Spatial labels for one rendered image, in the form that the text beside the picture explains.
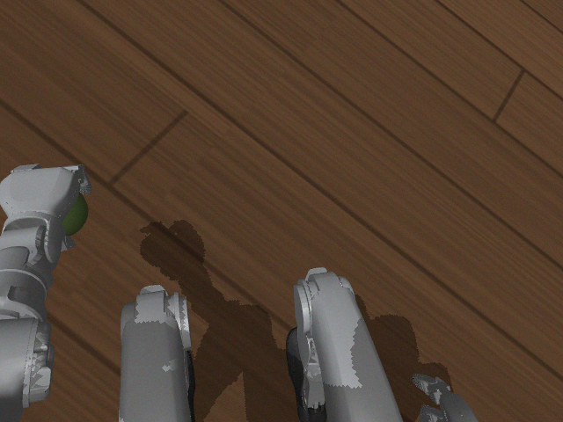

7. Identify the right robot hand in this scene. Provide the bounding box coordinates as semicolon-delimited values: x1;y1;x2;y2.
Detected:
412;374;479;422

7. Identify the left robot hand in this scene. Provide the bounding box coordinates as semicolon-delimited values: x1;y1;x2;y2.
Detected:
0;164;91;251

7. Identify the left robot arm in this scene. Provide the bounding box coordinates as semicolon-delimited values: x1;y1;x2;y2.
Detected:
0;212;63;422

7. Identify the ball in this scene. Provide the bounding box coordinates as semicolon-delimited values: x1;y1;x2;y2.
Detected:
62;193;88;236

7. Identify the right robot foot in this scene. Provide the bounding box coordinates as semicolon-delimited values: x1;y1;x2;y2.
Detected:
286;327;327;422

